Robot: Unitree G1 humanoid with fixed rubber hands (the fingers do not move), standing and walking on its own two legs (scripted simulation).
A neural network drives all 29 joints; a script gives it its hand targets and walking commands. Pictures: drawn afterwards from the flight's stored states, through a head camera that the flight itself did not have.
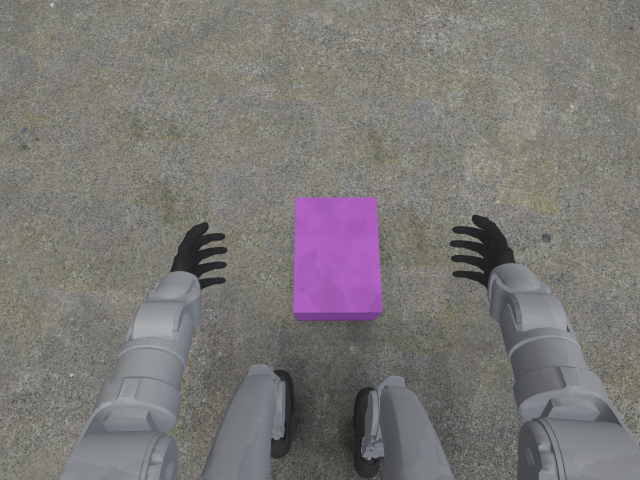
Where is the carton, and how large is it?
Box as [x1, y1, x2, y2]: [294, 197, 382, 320]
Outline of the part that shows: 295,198 294,314 297,319 373,320 382,312 376,197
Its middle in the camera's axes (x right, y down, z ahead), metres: +0.05 +0.05 +1.03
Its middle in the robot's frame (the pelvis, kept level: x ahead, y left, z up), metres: +0.53 -0.01 -0.60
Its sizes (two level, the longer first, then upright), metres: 0.293 0.208 0.168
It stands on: the floor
